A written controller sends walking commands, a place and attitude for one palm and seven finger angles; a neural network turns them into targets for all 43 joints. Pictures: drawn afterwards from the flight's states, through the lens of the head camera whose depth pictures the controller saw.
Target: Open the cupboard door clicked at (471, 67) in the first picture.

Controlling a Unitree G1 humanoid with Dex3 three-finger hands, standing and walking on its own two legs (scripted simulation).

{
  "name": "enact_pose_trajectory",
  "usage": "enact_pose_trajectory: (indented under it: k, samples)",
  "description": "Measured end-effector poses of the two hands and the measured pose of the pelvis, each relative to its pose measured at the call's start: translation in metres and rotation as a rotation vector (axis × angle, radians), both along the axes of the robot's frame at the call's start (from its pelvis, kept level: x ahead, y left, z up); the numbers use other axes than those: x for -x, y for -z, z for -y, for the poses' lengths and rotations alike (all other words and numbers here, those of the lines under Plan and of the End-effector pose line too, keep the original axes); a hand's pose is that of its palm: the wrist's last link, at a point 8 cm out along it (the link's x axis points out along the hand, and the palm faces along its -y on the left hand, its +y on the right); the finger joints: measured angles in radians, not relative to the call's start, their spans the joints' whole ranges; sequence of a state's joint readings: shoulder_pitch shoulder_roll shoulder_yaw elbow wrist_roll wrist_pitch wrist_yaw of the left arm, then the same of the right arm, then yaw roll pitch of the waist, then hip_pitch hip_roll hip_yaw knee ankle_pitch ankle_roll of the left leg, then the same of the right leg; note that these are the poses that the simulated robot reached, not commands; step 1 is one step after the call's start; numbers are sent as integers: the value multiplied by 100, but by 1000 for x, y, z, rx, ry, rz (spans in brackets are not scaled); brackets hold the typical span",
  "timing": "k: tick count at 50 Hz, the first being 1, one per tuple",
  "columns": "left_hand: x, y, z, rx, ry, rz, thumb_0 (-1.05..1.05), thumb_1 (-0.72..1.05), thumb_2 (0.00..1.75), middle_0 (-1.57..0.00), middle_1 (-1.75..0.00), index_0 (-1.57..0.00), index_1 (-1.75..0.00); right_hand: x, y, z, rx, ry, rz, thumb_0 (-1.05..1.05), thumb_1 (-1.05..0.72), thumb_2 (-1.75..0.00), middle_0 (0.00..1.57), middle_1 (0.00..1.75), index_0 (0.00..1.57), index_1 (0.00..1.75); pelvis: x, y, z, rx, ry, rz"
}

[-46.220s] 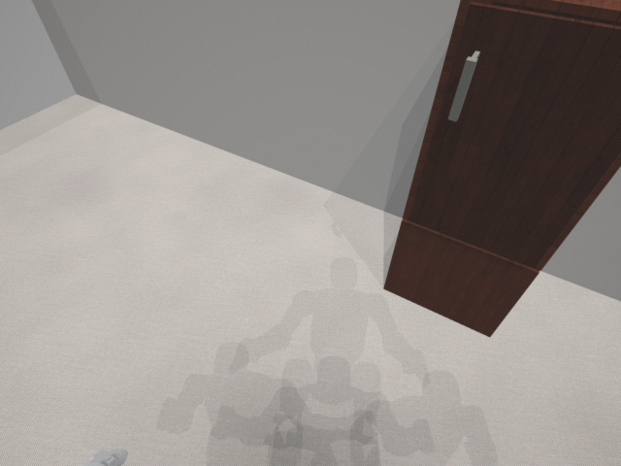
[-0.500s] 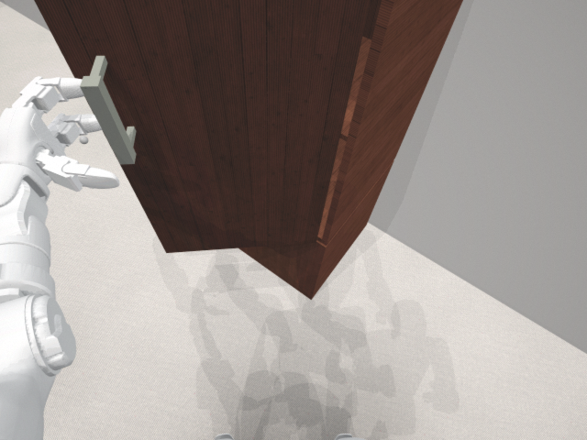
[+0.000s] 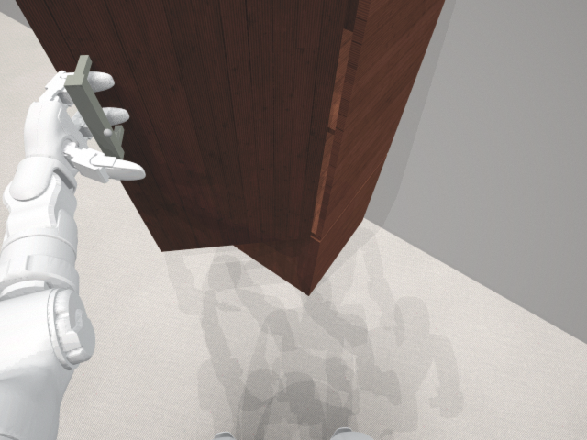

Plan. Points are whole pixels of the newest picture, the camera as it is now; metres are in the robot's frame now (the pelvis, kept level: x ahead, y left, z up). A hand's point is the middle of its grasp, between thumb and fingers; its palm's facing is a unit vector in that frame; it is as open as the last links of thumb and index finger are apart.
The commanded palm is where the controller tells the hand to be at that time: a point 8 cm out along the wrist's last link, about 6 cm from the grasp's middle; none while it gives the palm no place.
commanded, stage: slide the fingers in behind the handle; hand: left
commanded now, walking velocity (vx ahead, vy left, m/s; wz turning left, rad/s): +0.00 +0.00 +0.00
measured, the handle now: (100, 112) +0.53 +0.24 +0.13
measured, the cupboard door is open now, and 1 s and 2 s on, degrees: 42 42 59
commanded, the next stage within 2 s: close the thumb around the handle in 0.58 s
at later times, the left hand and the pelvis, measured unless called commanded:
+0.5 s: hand (113, 135) +0.48 +0.21 +0.13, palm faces +0.07 -1.00 -0.01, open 13.9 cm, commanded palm +0.45 +0.25 +0.13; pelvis -0.01 +0.00 +0.00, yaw +0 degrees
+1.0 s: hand (108, 141) +0.47 +0.21 +0.13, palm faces +0.07 -1.00 -0.01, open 11.0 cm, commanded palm +0.45 +0.26 +0.13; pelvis +0.00 +0.00 +0.00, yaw +0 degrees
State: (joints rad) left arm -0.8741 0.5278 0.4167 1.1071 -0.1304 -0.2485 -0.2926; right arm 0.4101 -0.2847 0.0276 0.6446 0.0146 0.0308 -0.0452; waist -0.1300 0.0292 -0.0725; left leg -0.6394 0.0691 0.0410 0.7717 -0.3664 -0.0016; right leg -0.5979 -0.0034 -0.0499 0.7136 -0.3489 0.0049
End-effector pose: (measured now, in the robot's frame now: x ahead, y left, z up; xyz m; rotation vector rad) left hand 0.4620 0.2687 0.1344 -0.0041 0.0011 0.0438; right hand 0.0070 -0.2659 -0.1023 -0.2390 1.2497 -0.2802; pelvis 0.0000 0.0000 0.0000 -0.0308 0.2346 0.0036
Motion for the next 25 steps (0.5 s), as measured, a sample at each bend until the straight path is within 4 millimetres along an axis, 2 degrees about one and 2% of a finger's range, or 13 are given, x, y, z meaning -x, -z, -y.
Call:
enact_pose_trajectory:
  k: [14,25]
  samples:
    - [8,-2,11,1,-20,-2,-1,-50,30,-30,-120,-31,-121,-3,3,-3,-30,-1,31,1,-90,-90,20,30,20,30,2,-1,4,-6,5,16]
    - [6,-1,9,-15,-26,2,-1,-50,30,-30,-120,-30,-120,-6,1,1,-9,-13,42,1,-90,-90,20,30,20,30,5,0,3,-6,1,9]
